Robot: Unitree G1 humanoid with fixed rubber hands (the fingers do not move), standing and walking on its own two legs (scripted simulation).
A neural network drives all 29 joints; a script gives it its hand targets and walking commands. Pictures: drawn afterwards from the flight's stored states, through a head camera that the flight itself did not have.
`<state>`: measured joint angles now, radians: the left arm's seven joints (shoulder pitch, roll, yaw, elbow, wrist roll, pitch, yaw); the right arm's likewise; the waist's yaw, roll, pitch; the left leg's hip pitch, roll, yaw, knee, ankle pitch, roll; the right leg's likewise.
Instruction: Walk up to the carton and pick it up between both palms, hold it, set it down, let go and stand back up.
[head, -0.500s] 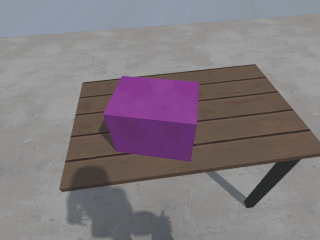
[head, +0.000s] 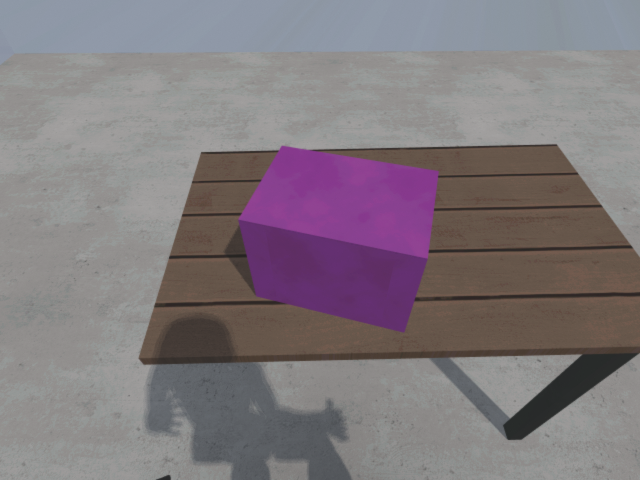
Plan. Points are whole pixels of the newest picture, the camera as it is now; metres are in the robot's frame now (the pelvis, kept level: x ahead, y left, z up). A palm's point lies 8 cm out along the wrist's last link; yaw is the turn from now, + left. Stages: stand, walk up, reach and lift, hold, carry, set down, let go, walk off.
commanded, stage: walk up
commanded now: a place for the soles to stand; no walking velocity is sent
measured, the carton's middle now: (341, 237) +0.48 -0.02 -0.01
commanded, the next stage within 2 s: reach and lift in 0.04 s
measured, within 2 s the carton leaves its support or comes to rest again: neither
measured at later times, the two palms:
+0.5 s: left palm out of the picture +0.14 +0.23 -0.09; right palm out of the picture +0.07 -0.25 -0.08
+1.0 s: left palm (146, 421) +0.21 +0.24 -0.05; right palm (530, 479) +0.14 -0.22 -0.05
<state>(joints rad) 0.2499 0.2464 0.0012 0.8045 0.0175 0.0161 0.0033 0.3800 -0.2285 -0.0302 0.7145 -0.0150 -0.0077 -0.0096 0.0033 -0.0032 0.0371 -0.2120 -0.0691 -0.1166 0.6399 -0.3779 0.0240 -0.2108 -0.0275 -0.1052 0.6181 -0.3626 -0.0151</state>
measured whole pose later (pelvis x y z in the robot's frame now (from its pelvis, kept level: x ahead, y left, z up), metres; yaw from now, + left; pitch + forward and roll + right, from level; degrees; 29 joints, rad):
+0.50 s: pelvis -0.04 -0.02 +0.01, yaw -7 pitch -6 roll +0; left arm 0.12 0.27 0.10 0.57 0.02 0.29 -0.02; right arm 0.18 -0.13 -0.01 0.76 -0.03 -0.13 -0.04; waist 0.04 -0.07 0.11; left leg -0.14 0.00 -0.01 0.53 -0.29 -0.01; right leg -0.20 0.04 0.00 0.54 -0.24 -0.04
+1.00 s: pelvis -0.04 +0.00 +0.01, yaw -8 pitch -6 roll +0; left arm -0.02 0.36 0.04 0.71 -0.17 0.04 -0.09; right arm 0.10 -0.07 0.00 0.62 0.03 -0.10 -0.12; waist 0.03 -0.04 0.09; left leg -0.14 0.00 0.01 0.54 -0.31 0.01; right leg -0.19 0.04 0.01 0.53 -0.25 -0.03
